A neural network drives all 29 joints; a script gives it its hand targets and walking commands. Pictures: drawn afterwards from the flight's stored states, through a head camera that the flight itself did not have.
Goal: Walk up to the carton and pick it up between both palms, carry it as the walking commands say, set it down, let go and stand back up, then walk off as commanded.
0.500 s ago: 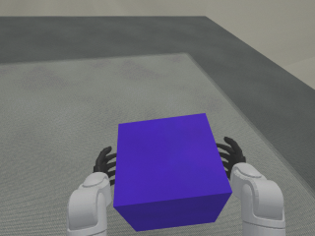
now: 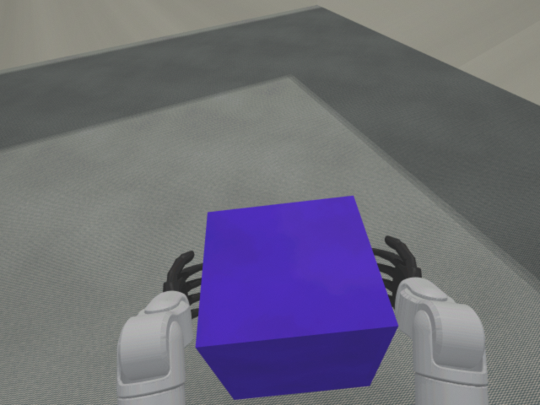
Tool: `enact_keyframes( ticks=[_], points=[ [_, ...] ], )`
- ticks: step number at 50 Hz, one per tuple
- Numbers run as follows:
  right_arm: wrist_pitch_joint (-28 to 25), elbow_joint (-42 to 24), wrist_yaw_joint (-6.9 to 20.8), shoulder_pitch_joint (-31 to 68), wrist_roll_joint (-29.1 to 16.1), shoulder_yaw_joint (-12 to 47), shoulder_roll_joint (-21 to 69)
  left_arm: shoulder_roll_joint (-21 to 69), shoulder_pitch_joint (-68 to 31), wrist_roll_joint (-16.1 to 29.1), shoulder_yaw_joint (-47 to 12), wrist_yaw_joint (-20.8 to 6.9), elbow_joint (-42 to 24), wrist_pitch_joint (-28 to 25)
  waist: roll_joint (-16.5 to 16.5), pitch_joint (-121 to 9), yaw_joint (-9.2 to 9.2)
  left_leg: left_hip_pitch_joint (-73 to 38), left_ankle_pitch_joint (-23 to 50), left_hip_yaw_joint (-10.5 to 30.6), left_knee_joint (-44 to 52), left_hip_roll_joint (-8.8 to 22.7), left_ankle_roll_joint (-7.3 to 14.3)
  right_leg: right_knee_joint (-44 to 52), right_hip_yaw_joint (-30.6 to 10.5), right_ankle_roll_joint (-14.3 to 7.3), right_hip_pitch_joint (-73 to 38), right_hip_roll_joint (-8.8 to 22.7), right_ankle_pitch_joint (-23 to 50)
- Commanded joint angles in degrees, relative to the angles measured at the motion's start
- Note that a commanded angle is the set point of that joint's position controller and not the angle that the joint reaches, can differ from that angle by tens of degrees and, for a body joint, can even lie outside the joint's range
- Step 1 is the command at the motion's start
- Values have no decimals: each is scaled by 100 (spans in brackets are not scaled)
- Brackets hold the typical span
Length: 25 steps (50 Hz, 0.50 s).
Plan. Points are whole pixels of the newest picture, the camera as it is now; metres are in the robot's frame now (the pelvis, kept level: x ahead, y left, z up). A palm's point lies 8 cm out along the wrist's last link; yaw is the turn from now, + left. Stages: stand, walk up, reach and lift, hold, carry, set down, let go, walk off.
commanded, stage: carry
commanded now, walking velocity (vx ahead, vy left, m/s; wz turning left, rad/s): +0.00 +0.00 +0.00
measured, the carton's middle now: (291, 301) +0.29 -0.01 +0.01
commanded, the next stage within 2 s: none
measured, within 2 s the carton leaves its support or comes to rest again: neither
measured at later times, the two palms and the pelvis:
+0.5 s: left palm (124, 326) +0.23 +0.20 +0.10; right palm (372, 285) +0.24 -0.11 +0.12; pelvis -0.02 +0.03 +0.02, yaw -1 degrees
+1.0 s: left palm (108, 253) +0.36 +0.26 +0.08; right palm (305, 221) +0.36 -0.05 +0.11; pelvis +0.10 +0.11 +0.02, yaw -2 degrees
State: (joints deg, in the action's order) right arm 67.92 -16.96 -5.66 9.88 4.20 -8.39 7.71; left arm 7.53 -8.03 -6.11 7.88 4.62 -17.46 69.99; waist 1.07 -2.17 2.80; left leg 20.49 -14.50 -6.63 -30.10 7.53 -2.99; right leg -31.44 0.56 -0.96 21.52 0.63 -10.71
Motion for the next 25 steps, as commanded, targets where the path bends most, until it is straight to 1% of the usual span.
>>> enact_keyframes(
  ticks=[1, 3, 5, 6, 7, 8, 9, 10, 11, 12, 13, 14, 15, 16, 17, 18, 19, 20, 21, 22, 23, 24, 25],
  points=[
    [25, -708, 1541, 2974, -2391, 4630, 5342, 5001, -2663, 2089, -3946, -1385, -605, -200, -1205, -2411, -276, -348, -281, -75, -63, -311, 128, 878, -752, -342, -1404, 1022, 783],
    [53, -551, 1558, 2679, -2308, 4572, 5327, 4960, -2547, 2062, -3996, -1386, -615, -177, -1087, -2391, -279, -409, -160, -63, 31, -363, 154, 831, -686, -359, -1280, 996, 762],
    [86, -315, 1595, 2542, -2236, 4485, 5323, 4931, -2659, 2041, -4022, -1398, -588, -143, -882, -2173, -265, -488, -77, -38, 120, -387, 155, 927, -701, -345, -922, 981, 217],
    [100, -198, 1615, 2430, -2210, 4435, 5304, 4897, -2676, 2025, -4025, -1396, -571, -127, -731, -1990, -260, -549, -9, -39, 169, -381, 164, 1004, -698, -334, -654, 951, -177],
    [106, -117, 1631, 2422, -2179, 4406, 5279, 4861, -2790, 2020, -4042, -1404, -554, -118, -620, -1789, -250, -601, 40, 8, 189, -350, 175, 1098, -691, -296, -343, 922, -715],
    [102, -29, 1641, 2429, -2180, 4346, 5275, 4827, -2927, 2036, -4051, -1404, -563, -115, -504, -1727, -248, -714, -164, -66, 122, -435, 197, 1252, -725, -273, -60, 872, -1549],
    [91, -66, 1646, 2517, -2182, 4337, 5236, 4779, -3052, 2072, -4093, -1413, -556, -111, -542, -1540, -247, -692, -643, -169, 73, -486, 209, 1434, -775, -251, 211, 909, -2536],
    [95, -100, 1650, 2640, -2183, 4335, 5221, 4776, -3191, 2101, -4111, -1421, -570, -99, -651, -1359, -239, -736, -1032, -248, 66, -545, 228, 1674, -805, -226, 473, 905, -3312],
    [108, -92, 1647, 2770, -2177, 4309, 5232, 4831, -3353, 2153, -4145, -1440, -559, -76, -633, -1132, -233, -719, -1276, -214, 179, -552, 269, 1785, -739, -219, 722, 838, -3702],
    [115, -46, 1633, 2894, -2185, 4285, 5250, 4837, -3497, 2200, -4130, -1459, -528, -57, -583, -903, -225, -712, -1328, -160, 234, -520, 276, 1787, -558, -122, 915, 728, -3663],
    [109, -9, 1608, 2896, -2158, 4219, 5262, 4854, -3516, 2257, -4155, -1469, -510, -57, -547, -877, -220, -794, -1242, -108, 375, -454, 295, 1680, -353, -10, 955, 619, -3431],
    [115, -8, 1587, 2908, -2158, 4191, 5250, 4906, -3507, 2306, -4166, -1471, -447, -41, -413, -868, -209, -829, -1267, 114, 666, -247, 331, 1411, -49, 136, 882, 420, -2964],
    [111, -5, 1561, 2884, -2145, 4155, 5235, 4947, -3532, 2373, -4231, -1469, -431, -41, -181, -965, -192, -798, -1556, 516, 1146, 50, 384, 895, 299, 270, 657, 179, -2374],
    [105, 10, 1535, 2845, -2138, 4119, 5214, 4969, -3648, 2450, -4287, -1467, -441, -53, 450, -1194, -170, -802, -2326, 1388, 1957, 618, 556, -41, 632, 335, 323, -109, -1733],
    [125, 146, 1514, 2668, -2086, 4055, 5164, 4949, -3673, 2450, -4297, -1470, -394, -36, 1036, -1288, -197, -707, -2988, 1947, 2546, 1139, 750, -906, 788, 343, 121, -130, -1290],
    [125, 153, 1493, 2652, -2056, 4010, 5160, 4985, -3721, 2467, -4318, -1490, -414, -46, 1151, -1341, -252, -524, -2991, 1772, 2704, 1236, 778, -1098, 695, 317, -134, 33, -1069],
    [124, 115, 1499, 2659, -2078, 3996, 5218, 5065, -3812, 2501, -4370, -1486, -502, -61, 1299, -1378, -302, -230, -2907, 1282, 2758, 1091, 680, -919, 765, 313, -498, 38, -1045],
    [116, 182, 1498, 2620, -2053, 3955, 5250, 5155, -3784, 2504, -4397, -1483, -424, -70, 1432, -1421, -339, -91, -2719, 897, 2707, 885, 559, -711, 787, 301, -703, 14, -1097],
    [110, 137, 1509, 2574, -2010, 3947, 5306, 5235, -3827, 2534, -4439, -1476, -506, -77, 1388, -1470, -333, -225, -2455, 609, 2502, 735, 525, -258, 824, 267, -801, -42, -1206],
    [108, 52, 1516, 2601, -2011, 3966, 5357, 5274, -3805, 2533, -4422, -1456, -474, -62, 1174, -1439, -309, -557, -2133, 374, 2145, 541, 513, 346, 913, 254, -790, -117, -1185],
    [95, -42, 1511, 2616, -1979, 4006, 5353, 5267, -3739, 2539, -4403, -1443, -459, -69, 758, -1612, -277, -1097, -1709, 168, 1491, 357, 510, 1106, 820, 193, -873, -117, -1296],
    [89, -73, 1510, 2676, -1967, 4033, 5354, 5236, -3678, 2538, -4358, -1441, -408, -74, 229, -1832, -296, -990, -1248, 34, 757, 273, 412, 1486, 265, 50, -1435, 185, -1456],
    [98, -58, 1515, 2669, -1973, 4084, 5360, 5134, -3616, 2517, -4316, -1439, -445, -87, -574, -1911, -356, -233, -982, -252, -238, 38, 236, 1799, -963, -240, -2079, 986, -1969]
  ],
)
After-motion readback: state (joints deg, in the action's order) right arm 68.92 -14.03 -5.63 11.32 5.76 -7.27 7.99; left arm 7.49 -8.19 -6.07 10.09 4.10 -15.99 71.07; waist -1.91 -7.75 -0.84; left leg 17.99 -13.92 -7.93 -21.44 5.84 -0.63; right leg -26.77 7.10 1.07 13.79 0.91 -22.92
